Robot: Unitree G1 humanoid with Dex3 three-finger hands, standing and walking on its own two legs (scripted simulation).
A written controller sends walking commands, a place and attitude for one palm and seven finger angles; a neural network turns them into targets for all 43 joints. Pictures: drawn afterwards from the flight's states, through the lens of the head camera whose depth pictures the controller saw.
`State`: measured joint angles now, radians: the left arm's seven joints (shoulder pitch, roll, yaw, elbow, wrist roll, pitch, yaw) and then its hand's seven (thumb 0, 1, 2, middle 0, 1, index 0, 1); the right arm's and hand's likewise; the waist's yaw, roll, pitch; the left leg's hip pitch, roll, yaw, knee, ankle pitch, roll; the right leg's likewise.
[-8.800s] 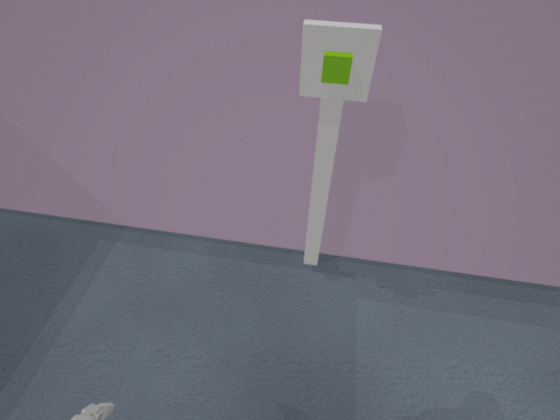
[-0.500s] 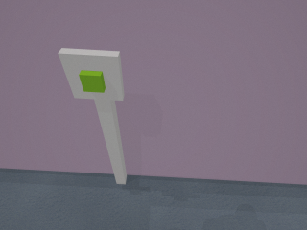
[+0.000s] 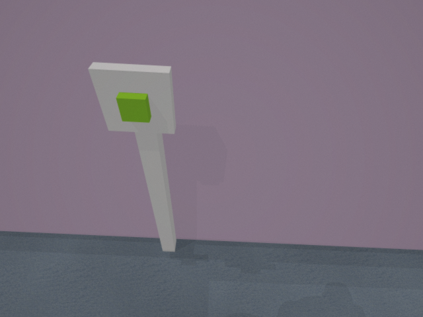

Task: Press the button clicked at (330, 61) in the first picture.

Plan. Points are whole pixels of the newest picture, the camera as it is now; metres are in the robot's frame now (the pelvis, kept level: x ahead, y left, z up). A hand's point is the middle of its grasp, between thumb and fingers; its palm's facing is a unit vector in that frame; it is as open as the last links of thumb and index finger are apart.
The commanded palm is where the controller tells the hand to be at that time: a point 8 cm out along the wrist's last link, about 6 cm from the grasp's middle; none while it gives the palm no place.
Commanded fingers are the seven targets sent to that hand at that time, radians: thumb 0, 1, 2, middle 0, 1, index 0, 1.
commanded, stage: look again from close up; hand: left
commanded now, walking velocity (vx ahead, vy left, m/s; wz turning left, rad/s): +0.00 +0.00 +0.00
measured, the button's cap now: (134, 106) +0.52 +0.22 +0.12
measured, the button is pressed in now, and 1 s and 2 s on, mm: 0 0 0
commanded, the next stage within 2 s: shuffle to correct the standing spot in 0.24 s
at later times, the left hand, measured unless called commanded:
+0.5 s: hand out of the picture -0.06 +0.19 -0.18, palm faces +0.03 -0.99 -0.16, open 7.4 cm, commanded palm none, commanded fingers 0.00 0.90 0.90 -0.20 -0.30 -0.20 -0.30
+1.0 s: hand out of the picture +0.02 +0.16 -0.18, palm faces +0.04 -0.99 -0.12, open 7.4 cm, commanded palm none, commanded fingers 0.00 0.90 0.90 -0.20 -0.30 -0.20 -0.30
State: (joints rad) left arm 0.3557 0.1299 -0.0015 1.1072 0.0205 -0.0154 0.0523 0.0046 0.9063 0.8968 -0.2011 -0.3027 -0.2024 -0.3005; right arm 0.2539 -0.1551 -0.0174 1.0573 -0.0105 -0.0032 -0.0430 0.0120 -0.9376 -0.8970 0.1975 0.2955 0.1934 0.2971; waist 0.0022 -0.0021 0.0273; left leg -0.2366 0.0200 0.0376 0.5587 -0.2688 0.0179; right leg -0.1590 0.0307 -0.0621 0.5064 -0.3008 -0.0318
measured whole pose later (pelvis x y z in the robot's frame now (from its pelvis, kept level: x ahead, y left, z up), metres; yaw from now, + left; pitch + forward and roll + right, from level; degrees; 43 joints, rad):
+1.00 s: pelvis +0.06 +0.01 +0.00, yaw -1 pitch +0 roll +0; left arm 0.37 0.12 0.01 1.10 0.02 -0.02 0.04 0.01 0.91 0.90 -0.20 -0.30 -0.20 -0.30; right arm 0.30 -0.12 0.00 1.10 0.00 -0.03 -0.07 0.01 -0.94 -0.90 0.20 0.30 0.20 0.30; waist 0.01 -0.05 0.03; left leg -0.19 0.00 0.08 0.57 -0.35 0.04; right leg -0.17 -0.01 -0.07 0.53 -0.35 -0.01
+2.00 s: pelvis -0.02 +0.02 +0.00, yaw +0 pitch -2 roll -1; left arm 0.39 0.12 -0.02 1.12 0.02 -0.02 0.04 0.01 0.91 0.90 -0.20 -0.30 -0.20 -0.30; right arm 0.31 -0.13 0.01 1.07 -0.01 0.00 -0.02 0.00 -0.91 -0.90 0.20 0.30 0.19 0.30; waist -0.01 0.01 0.04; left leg -0.27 0.00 0.07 0.53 -0.23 0.05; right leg -0.23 -0.01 -0.08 0.48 -0.21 -0.01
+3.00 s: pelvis +0.03 +0.02 +0.00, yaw +1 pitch -1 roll -2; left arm 0.47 0.13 0.03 1.09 0.03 -0.02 0.02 0.00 0.91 0.90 -0.20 -0.30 -0.20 -0.30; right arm 0.34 -0.11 -0.01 1.09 -0.02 -0.01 -0.02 0.01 -0.92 -0.90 0.20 0.30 0.19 0.30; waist 0.02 -0.05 -0.02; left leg -0.26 0.01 0.06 0.60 -0.34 0.04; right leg -0.20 0.01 -0.09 0.52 -0.31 -0.02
